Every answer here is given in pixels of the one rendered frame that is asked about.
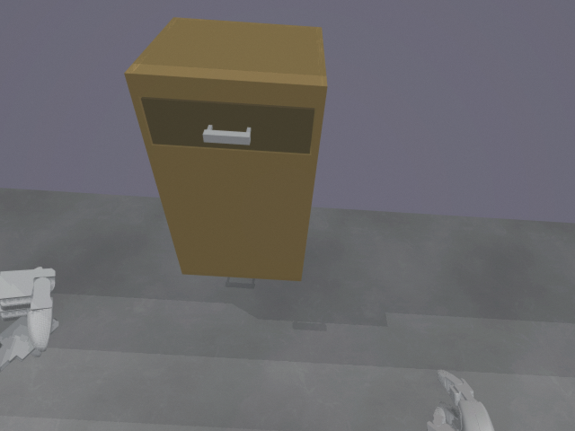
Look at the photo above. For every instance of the robot right hand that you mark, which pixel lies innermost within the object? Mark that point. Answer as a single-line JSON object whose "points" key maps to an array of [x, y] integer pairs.
{"points": [[470, 414]]}

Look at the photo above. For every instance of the cabinet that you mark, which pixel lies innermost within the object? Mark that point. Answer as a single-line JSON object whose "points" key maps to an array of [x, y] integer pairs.
{"points": [[233, 212]]}

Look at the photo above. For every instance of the drawer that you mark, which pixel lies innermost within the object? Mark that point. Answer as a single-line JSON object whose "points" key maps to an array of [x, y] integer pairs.
{"points": [[273, 128]]}

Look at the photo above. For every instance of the handle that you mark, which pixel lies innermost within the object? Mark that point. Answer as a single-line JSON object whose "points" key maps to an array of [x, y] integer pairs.
{"points": [[227, 137]]}

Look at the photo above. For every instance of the robot left hand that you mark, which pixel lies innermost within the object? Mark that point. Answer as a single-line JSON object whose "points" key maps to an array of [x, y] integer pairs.
{"points": [[25, 297]]}

